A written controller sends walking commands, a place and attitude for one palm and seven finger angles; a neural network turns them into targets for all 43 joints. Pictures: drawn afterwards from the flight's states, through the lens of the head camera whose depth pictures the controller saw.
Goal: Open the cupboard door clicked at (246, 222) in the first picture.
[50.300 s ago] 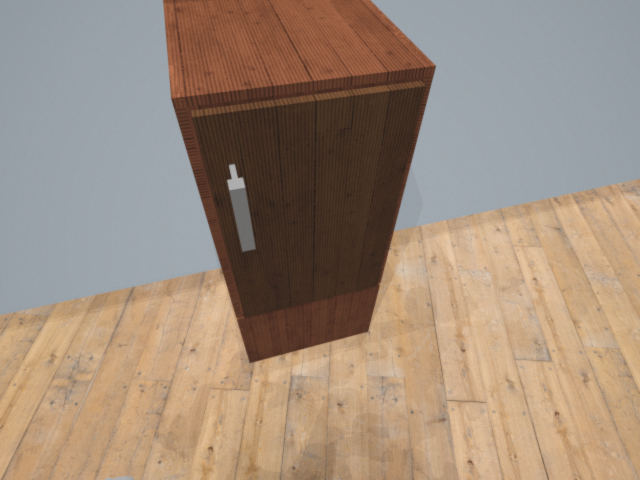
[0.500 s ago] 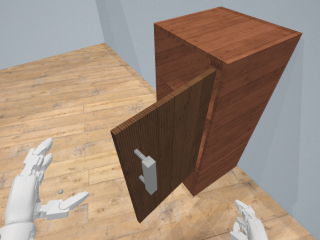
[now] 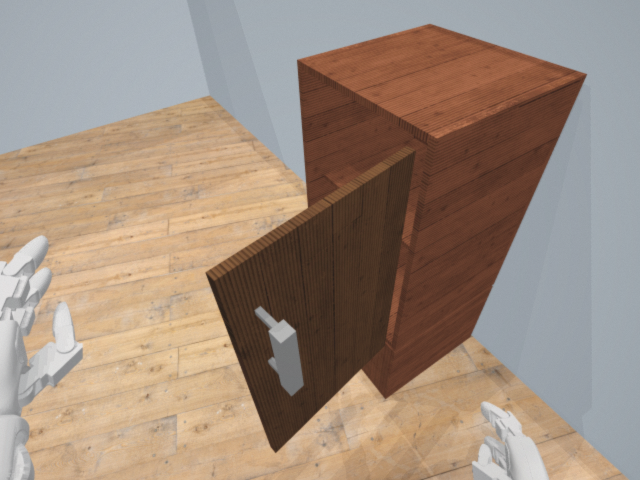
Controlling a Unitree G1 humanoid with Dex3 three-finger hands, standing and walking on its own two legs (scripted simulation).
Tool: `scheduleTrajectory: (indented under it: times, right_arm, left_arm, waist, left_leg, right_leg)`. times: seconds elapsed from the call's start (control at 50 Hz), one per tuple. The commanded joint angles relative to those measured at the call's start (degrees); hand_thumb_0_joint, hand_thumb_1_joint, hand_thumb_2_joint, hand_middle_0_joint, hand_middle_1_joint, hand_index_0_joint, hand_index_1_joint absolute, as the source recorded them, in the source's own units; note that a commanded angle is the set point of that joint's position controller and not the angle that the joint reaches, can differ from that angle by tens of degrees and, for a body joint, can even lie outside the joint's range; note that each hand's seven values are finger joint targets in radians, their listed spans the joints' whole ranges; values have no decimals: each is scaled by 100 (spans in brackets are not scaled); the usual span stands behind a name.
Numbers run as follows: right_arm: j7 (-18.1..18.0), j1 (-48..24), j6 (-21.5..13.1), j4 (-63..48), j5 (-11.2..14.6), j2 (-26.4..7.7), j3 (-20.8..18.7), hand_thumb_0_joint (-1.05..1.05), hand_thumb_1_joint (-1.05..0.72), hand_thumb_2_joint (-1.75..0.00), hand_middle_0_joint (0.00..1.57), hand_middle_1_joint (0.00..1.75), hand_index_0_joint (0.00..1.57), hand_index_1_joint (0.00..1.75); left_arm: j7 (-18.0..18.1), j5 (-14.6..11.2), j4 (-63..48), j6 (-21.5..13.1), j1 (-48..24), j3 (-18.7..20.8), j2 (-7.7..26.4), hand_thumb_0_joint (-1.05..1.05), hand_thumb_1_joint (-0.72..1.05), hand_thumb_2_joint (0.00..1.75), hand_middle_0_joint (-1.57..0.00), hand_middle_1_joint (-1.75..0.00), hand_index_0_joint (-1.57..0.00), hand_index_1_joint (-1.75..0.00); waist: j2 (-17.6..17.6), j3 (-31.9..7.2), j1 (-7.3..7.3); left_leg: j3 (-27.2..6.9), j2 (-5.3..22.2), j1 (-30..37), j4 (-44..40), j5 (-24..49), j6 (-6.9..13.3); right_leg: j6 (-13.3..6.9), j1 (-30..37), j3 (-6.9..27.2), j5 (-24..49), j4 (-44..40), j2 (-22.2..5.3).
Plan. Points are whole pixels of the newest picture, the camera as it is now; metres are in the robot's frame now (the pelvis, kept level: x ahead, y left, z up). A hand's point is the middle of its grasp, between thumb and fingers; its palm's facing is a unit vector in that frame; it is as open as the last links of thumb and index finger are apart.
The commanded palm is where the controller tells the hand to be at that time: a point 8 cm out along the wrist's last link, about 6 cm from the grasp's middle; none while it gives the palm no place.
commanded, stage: draw the hand back to the body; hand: left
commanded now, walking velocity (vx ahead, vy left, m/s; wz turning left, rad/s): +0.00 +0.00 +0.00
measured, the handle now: (278, 350) +0.30 +0.11 -0.02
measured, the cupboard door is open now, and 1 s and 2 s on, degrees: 100 100 100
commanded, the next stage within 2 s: step back with the hand held close in 0.20 s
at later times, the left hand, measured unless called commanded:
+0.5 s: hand (73, 354) +0.18 +0.26 +0.16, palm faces +0.42 -0.79 -0.45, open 7.5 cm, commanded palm +0.12 +0.29 +0.17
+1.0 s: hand out of the picture +0.11 +0.29 +0.15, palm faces +0.44 -0.76 -0.49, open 7.5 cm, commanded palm +0.05 +0.32 +0.17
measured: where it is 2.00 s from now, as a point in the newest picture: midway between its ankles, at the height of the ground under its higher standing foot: outside the picture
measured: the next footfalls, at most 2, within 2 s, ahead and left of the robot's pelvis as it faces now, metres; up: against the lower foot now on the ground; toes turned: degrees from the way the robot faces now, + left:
right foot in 1.48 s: -0.21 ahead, -0.09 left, +0.00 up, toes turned -2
left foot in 1.82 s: -0.08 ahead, +0.10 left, +0.00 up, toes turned -3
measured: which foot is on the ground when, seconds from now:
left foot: down 0.00-1.00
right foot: down 0.00-1.00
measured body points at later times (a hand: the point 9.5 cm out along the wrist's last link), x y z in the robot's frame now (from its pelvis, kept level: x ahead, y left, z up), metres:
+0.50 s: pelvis -0.02 +0.00 +0.00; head -0.02 -0.02 +0.45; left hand +0.15 +0.30 +0.18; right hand +0.17 -0.24 -0.08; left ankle -0.02 +0.11 -0.74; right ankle -0.02 -0.11 -0.74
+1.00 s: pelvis -0.09 +0.02 -0.02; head -0.08 +0.03 +0.43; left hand +0.08 +0.32 +0.18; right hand +0.08 -0.22 -0.09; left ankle -0.02 +0.11 -0.74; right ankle -0.02 -0.11 -0.74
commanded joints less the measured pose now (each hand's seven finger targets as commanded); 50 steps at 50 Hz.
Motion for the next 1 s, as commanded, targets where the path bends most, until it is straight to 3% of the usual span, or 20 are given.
scheduleTrajectory:
  times: [0.0,0.08,0.1,0.28,0.3,0.32,0.34,0.36,0.4,0.44,0.56,0.6,0.68,0.76,0.8,0.84,0.92,0.98]
  right_arm:
    - [-72,-770,-296,-939,-19,-539,-195,0,-90,-90,20,30,20,30]
    - [-90,-771,-345,-885,-21,-526,-186,0,-90,-90,20,30,20,30]
    - [-97,-800,-375,-881,-23,-509,-193,0,-90,-90,20,30,20,30]
    - [-87,-815,-405,-801,-17,-509,-224,0,-90,-90,20,30,20,30]
    - [-82,-888,-439,-837,-15,-519,-222,0,-90,-90,20,30,20,30]
    - [-83,-762,-315,-995,37,-619,-238,0,-90,-90,20,30,20,30]
    - [-73,-717,-200,-881,-7,-578,-262,0,-90,-90,20,30,20,30]
    - [-47,-729,-121,-924,-13,-607,-292,0,-90,-90,20,30,20,30]
    - [-50,-735,-23,-981,-19,-630,-310,0,-90,-90,20,30,20,30]
    - [-60,-705,64,-1057,2,-676,-345,0,-90,-90,20,30,20,30]
    - [-119,-723,281,-1270,50,-658,-402,0,-90,-90,20,30,20,30]
    - [-141,-719,306,-1326,52,-668,-414,0,-90,-90,20,30,20,30]
    - [-152,-672,299,-1364,57,-696,-422,0,-90,-90,20,30,20,30]
    - [-147,-603,211,-1388,67,-732,-419,0,-90,-90,20,30,20,30]
    - [-155,-581,146,-1393,52,-746,-413,0,-90,-90,20,30,20,30]
    - [-159,-519,71,-1377,43,-765,-421,0,-90,-90,20,30,20,30]
    - [-163,-468,-78,-1348,9,-760,-424,0,-90,-90,20,30,20,30]
    - [-149,-397,-138,-1305,-12,-748,-433,0,-90,-90,20,30,20,30]
  left_arm:
    - [98,-5,-1208,-378,-446,650,1144,0,90,90,-20,-30,-20,-30]
    - [124,22,-1307,-426,-562,714,1244,0,90,90,-20,-30,-20,-30]
    - [124,7,-1272,-443,-571,717,1227,0,90,90,-20,-30,-20,-30]
    - [99,-4,-1024,-499,-469,649,1137,0,90,90,-20,-30,-20,-30]
    - [101,-5,-1469,-559,-973,638,1234,0,90,90,-20,-30,-20,-30]
    - [150,56,-1505,-757,-1207,1362,1868,0,90,90,-20,-30,-20,-30]
    - [94,59,-981,-760,-583,1087,1467,0,90,90,-20,-30,-20,-30]
    - [65,77,-983,-775,-377,916,1305,0,90,90,-20,-30,-20,-30]
    - [64,80,-1031,-825,-167,836,1228,0,90,90,-20,-30,-20,-30]
    - [98,72,-1121,-835,58,861,1262,0,90,90,-20,-30,-20,-30]
    - [193,34,-1434,-836,371,1123,1498,0,90,90,-20,-30,-20,-30]
    - [227,41,-1588,-844,391,1155,1541,0,90,90,-20,-30,-20,-30]
    - [296,70,-1661,-868,510,1202,1562,0,90,90,-20,-30,-20,-30]
    - [336,129,-1733,-953,443,1156,1476,0,90,90,-20,-30,-20,-30]
    - [357,183,-1779,-1010,350,1146,1427,0,90,90,-20,-30,-20,-30]
    - [372,240,-1769,-1083,322,1216,1424,0,90,90,-20,-30,-20,-30]
    - [375,316,-1878,-1180,105,1264,1399,0,90,90,-20,-30,-20,-30]
    - [374,336,-1862,-1217,-51,1261,1408,0,90,90,-20,-30,-20,-30]
  waist:
    - [-144,-356,22]
    - [102,-345,26]
    - [-95,-257,18]
    - [-128,-204,26]
    - [56,-336,1]
    - [-290,78,-230]
    - [-586,-44,-265]
    - [-585,-138,-276]
    - [-180,-383,-295]
    - [-96,-594,-302]
    - [-328,-940,-298]
    - [-171,-976,-295]
    - [13,-892,-290]
    - [13,-595,-330]
    - [218,-451,-343]
    - [236,-423,-344]
    - [351,-413,-345]
    - [-3,-320,-389]
  left_leg:
    - [-31,51,-22,-315,1489,97]
    - [-22,19,-6,-312,1412,86]
    - [-16,22,4,-314,1339,100]
    - [8,13,23,-363,1172,113]
    - [-7,-1,102,-359,1129,123]
    - [-67,90,-258,-48,762,196]
    - [-104,58,-232,99,741,188]
    - [-70,52,-249,145,791,164]
    - [-79,107,-270,25,1029,134]
    - [-74,175,-274,-66,1304,124]
    - [-152,299,-546,-131,1842,108]
    - [-190,318,-692,-153,1841,99]
    - [-324,401,-1212,-319,1276,168]
    - [-491,523,-2003,-564,-141,297]
    - [-633,622,-2595,-773,-1036,390]
    - [-788,734,-3094,-874,-1586,488]
    - [-951,894,-3637,-895,-2151,587]
    - [-835,660,-3700,-380,-2296,526]
  right_leg:
    - [-9,92,157,1386,-376,-48]
    - [-29,120,186,1309,-438,-56]
    - [-6,20,193,1262,-487,-50]
    - [2,31,244,1048,-593,-59]
    - [9,13,280,1025,-619,-68]
    - [-3,-710,889,1326,-948,-348]
    - [-30,-700,865,1492,-945,-492]
    - [-29,-720,873,1632,-898,-535]
    - [-31,-601,726,1783,-682,-524]
    - [11,-514,600,1890,-521,-449]
    - [72,-255,462,2343,-76,-340]
    - [68,-190,444,2273,49,-323]
    - [99,-121,430,1752,251,-259]
    - [115,-93,519,1062,464,-177]
    - [129,87,521,687,683,-135]
    - [153,334,496,667,965,-61]
    - [178,497,500,520,1438,7]
    - [78,147,854,40,1073,-182]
